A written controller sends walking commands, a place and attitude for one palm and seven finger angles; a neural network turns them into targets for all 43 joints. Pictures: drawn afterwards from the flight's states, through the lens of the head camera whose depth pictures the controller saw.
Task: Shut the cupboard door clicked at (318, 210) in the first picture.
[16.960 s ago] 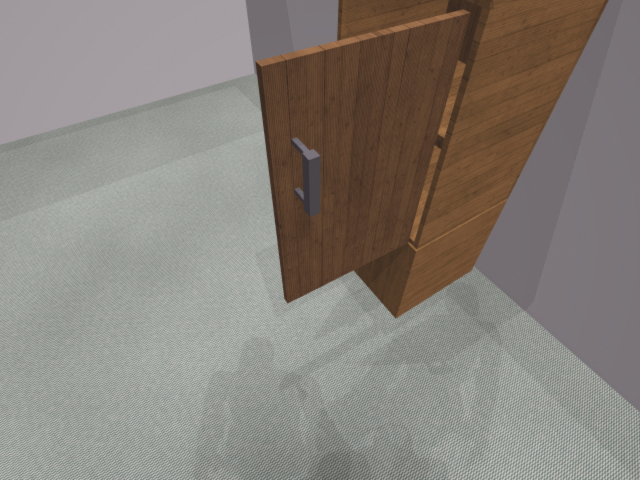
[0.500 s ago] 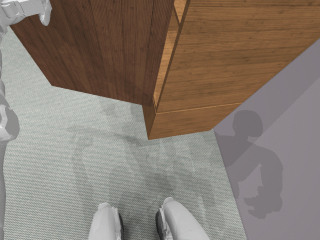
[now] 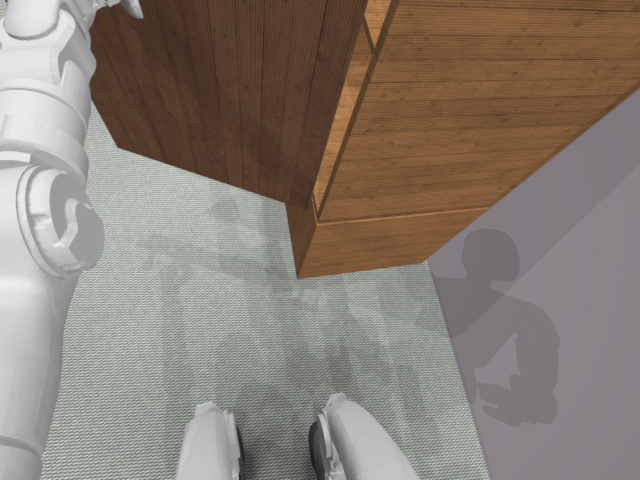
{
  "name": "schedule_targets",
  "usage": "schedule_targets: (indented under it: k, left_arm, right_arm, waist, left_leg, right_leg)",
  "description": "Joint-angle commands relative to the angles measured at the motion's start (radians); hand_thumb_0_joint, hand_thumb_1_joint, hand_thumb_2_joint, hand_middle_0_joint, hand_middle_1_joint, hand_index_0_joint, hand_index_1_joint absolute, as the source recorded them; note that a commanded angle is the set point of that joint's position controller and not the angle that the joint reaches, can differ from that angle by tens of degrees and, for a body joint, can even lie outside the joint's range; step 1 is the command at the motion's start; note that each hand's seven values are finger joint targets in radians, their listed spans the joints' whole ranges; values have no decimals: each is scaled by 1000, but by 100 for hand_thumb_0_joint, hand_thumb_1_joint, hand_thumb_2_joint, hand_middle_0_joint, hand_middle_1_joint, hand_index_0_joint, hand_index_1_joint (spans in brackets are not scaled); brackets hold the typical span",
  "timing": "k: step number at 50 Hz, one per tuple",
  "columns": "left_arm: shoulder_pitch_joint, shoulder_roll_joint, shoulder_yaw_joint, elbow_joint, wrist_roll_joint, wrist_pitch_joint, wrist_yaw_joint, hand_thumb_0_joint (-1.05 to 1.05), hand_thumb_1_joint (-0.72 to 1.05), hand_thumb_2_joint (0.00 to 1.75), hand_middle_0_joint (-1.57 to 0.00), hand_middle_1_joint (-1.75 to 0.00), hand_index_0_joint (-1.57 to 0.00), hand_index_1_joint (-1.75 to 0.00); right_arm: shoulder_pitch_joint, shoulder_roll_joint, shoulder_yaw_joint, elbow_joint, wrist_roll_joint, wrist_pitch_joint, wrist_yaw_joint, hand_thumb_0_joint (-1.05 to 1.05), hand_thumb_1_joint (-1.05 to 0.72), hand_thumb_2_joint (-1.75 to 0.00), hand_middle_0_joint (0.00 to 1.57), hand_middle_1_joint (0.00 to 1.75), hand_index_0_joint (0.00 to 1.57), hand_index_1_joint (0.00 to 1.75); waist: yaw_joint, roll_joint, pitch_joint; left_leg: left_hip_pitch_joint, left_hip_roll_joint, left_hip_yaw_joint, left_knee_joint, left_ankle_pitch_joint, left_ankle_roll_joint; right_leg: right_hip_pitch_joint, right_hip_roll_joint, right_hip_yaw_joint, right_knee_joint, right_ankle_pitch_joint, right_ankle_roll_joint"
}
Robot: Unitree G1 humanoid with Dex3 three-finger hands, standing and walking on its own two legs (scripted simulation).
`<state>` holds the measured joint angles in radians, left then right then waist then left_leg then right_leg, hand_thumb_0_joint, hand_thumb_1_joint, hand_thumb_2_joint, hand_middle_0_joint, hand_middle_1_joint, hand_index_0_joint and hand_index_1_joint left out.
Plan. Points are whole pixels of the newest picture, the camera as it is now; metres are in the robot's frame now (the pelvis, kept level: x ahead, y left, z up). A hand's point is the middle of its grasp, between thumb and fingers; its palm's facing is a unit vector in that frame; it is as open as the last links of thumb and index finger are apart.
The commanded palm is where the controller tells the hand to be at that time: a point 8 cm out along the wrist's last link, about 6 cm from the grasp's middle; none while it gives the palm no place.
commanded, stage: pull the fist back off the door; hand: left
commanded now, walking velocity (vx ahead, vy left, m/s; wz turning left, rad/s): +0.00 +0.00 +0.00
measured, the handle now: out of the picture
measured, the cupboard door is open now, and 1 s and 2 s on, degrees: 64 61 61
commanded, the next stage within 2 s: draw the hand back to the body in 0.70 s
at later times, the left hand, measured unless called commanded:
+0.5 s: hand (141, 2) +0.58 +0.10 +0.16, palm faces +0.00 -1.00 -0.02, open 3.1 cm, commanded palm +0.54 +0.14 +0.16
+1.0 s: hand (132, 33) +0.52 +0.10 +0.17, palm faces +0.02 -1.00 -0.04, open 3.1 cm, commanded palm +0.47 +0.16 +0.18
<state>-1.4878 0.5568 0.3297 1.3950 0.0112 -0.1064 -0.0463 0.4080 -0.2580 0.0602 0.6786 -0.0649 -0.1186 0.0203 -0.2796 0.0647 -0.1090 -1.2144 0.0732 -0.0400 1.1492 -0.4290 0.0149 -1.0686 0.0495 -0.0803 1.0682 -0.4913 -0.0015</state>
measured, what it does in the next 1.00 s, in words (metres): rises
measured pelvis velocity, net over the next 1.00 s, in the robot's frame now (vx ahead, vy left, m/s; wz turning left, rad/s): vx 0.03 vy -0.03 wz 0.01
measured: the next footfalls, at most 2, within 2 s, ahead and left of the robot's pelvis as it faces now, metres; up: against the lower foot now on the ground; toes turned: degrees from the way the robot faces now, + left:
none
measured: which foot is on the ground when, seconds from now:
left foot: down 0.00-1.00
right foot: down 0.00-1.00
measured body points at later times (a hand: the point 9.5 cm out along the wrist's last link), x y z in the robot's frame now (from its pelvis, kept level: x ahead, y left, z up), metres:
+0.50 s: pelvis +0.03 -0.01 +0.04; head +0.15 +0.00 +0.47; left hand +0.57 +0.15 +0.16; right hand -0.05 -0.26 -0.06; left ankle +0.04 +0.11 -0.64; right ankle +0.00 -0.13 -0.64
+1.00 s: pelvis +0.03 -0.03 +0.05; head +0.11 -0.05 +0.50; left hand +0.51 +0.16 +0.18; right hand +0.07 -0.28 -0.08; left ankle +0.04 +0.11 -0.64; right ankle +0.00 -0.13 -0.64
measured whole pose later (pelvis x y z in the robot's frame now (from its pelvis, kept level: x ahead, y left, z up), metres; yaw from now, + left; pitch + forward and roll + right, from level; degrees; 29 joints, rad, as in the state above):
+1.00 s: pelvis +0.03 -0.03 +0.05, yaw +1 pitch +16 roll +0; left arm -0.83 0.31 0.31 1.03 -0.09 -0.30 -0.10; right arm 0.39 -0.26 0.00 0.63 0.01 0.03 0.05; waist -0.12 0.06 -0.13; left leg -0.75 0.06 0.03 0.84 -0.37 -0.02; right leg -0.67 0.04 -0.01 0.85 -0.46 -0.04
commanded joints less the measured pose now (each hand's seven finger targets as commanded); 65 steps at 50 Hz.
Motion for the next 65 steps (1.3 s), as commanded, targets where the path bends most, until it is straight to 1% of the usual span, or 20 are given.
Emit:
schedule_targets:
  k: [1, 3, 7, 12, 17, 20, 23, 28, 32, 35, 37, 41, 42, 45, 49, 51, 56, 59, 61, 65]
  left_arm:
    - [-613, 165, -13, -250, 142, -147, 151, 0, 90, 90, -130, -150, -130, -150]
    - [-603, 202, -10, -234, 152, -155, 119, 0, 90, 90, -130, -150, -130, -150]
    - [-491, 242, 32, -217, 94, -110, 24, 0, 90, 90, -130, -150, -130, -150]
    - [-355, 194, 63, -332, 2, -120, -26, 0, 90, 90, -130, -150, -130, -150]
    - [-210, 109, 47, -406, -35, -196, 0, 0, 90, 90, -130, -150, -130, -150]
    - [-104, 48, 11, -345, -25, -204, 13, 0, 90, 90, -130, -150, -130, -150]
    - [-43, 45, 13, -371, -22, -219, 20, 0, 90, 90, -130, -150, -130, -150]
    - [-51, -58, -58, -492, -58, -269, 16, 0, 90, 90, -130, -150, -130, -150]
    - [-51, -55, -55, -559, -86, -303, 17, 0, 90, 90, -130, -150, -130, -150]
    - [-101, -105, -110, -515, -68, -302, 22, 0, 90, 90, -130, -150, -130, -150]
    - [-112, -43, -65, -481, -63, -294, 33, 0, 90, 90, -130, -150, -130, -150]
    - [-70, -81, -80, -402, -76, -268, 22, 0, 90, 90, -130, -150, -130, -150]
    - [-6, -19, -21, -399, -79, -270, 15, 0, 90, 90, -130, -150, -130, -150]
    - [208, 30, 37, -507, -100, -274, -23, 0, 90, 90, -130, -150, -130, -150]
    - [436, 36, 47, -639, -132, -246, -74, 0, 90, 90, -130, -150, -130, -150]
    - [486, -4, 16, -746, -168, -224, -98, 0, 90, 90, -130, -150, -130, -150]
    - [533, -33, -28, -948, -247, -202, -152, 0, 90, 90, -130, -150, -130, -150]
    - [548, -59, -89, -1023, -252, -195, -183, 0, 90, 90, -130, -150, -130, -150]
    - [633, -90, -117, -1050, -263, -174, -196, 0, 90, 90, -130, -150, -130, -150]
    - [760, -78, -93, -1094, -300, -102, -213, 0, 90, 90, -119, -138, -119, -138]
  right_arm:
    - [332, -193, -85, 14, -29, 32, 41, 0, -90, -90, 20, 30, 20, 30]
    - [336, -203, -89, -2, -24, 52, 47, 0, -90, -90, 20, 30, 20, 30]
    - [348, -210, -92, -32, 1, 83, 40, 0, -90, -90, 20, 30, 20, 30]
    - [346, -194, -97, -52, 13, 97, 31, 0, -90, -90, 20, 30, 20, 30]
    - [337, -182, -110, -44, 15, 97, 37, 0, -90, -90, 20, 30, 20, 30]
    - [324, -176, -118, -32, 20, 104, 43, 0, -90, -90, 20, 30, 20, 30]
    - [302, -177, -123, -42, 27, 112, 44, 0, -90, -90, 20, 30, 20, 30]
    - [248, -165, -134, -49, 37, 110, 44, 0, -90, -90, 20, 30, 20, 30]
    - [209, -165, -137, -47, 49, 106, 31, 0, -90, -90, 20, 30, 20, 30]
    - [184, -155, -135, -24, 55, 104, 28, 0, -90, -90, 20, 30, 20, 30]
    - [184, -166, -134, -14, 55, 106, 19, 0, -90, -90, 20, 30, 20, 30]
    - [152, -158, -126, -23, 60, 103, 18, 0, -90, -90, 20, 30, 20, 30]
    - [159, -166, -125, -31, 59, 106, 17, 0, -90, -90, 20, 30, 20, 30]
    - [119, -157, -121, -100, 68, 115, 15, 0, -90, -90, 20, 30, 20, 30]
    - [77, -148, -115, -158, 90, 127, 12, 0, -90, -90, 20, 30, 20, 30]
    - [39, -146, -115, -182, 106, 128, 5, 0, -90, -90, 20, 30, 20, 30]
    - [-39, -138, -107, -181, 129, 109, -27, 0, -90, -90, 20, 30, 20, 30]
    - [-87, -128, -99, -170, 135, 94, -44, 0, -90, -90, 20, 30, 20, 30]
    - [-120, -124, -96, -176, 140, 82, -49, 0, -90, -90, 20, 30, 20, 30]
    - [-186, -129, -87, -194, 151, 61, -60, 0, -90, -90, 20, 30, 20, 30]
  waist:
    - [-97, 238, -560]
    - [-91, 231, -577]
    - [-46, 218, -617]
    - [1, 161, -618]
    - [32, 110, -538]
    - [30, 47, -424]
    - [58, 66, -408]
    - [67, 108, -456]
    - [75, 63, -502]
    - [50, 36, -451]
    - [53, 4, -436]
    - [56, -21, -442]
    - [92, -26, -473]
    - [181, -25, -590]
    - [218, -131, -497]
    - [213, -161, -435]
    - [210, -126, -317]
    - [210, -10, -259]
    - [225, 10, -248]
    - [258, -64, -204]
  left_leg:
    - [664, -9, -87, -66, 353, 14]
    - [669, -16, -85, -85, 342, 15]
    - [700, -27, -74, -139, 354, 16]
    - [749, -26, -52, -200, 384, 17]
    - [768, -36, -22, -241, 407, 14]
    - [717, -41, -1, -259, 372, 18]
    - [743, -49, 9, -276, 386, 15]
    - [856, -51, 6, -270, 475, 8]
    - [864, -58, 17, -268, 487, 13]
    - [846, -58, 13, -259, 455, 15]
    - [815, -61, 17, -261, 428, 19]
    - [772, -68, 27, -262, 414, 21]
    - [774, -71, 26, -269, 436, 20]
    - [797, -82, 56, -296, 523, 21]
    - [724, -91, 93, -345, 455, 34]
    - [731, -94, 101, -375, 401, 36]
    - [821, -90, 91, -430, 330, 41]
    - [890, -87, 81, -455, 307, 42]
    - [934, -83, 72, -475, 304, 38]
    - [932, -85, 62, -515, 259, 34]
  right_leg:
    - [-38, 14, 22, -129, 248, -13]
    - [4, 18, 24, -144, 251, -18]
    - [114, 27, 25, -183, 292, -26]
    - [231, 35, 24, -240, 346, -18]
    - [300, 38, 29, -282, 402, -13]
    - [310, 33, 33, -303, 411, -10]
    - [334, 26, 36, -308, 432, -14]
    - [338, 24, 36, -295, 501, -16]
    - [408, 18, 49, -287, 563, -8]
    - [366, 13, 55, -287, 548, -3]
    - [382, 8, 64, -288, 541, 0]
    - [409, -1, 75, -292, 564, 4]
    - [455, -2, 75, -282, 586, 0]
    - [629, -11, 83, -276, 741, -2]
    - [772, -21, 96, -318, 865, 18]
    - [802, -29, 104, -353, 899, 34]
    - [770, -33, 116, -429, 768, 49]
    - [707, -28, 108, -457, 606, 28]
    - [689, -22, 92, -470, 534, 12]
    - [712, -28, 81, -500, 450, 8]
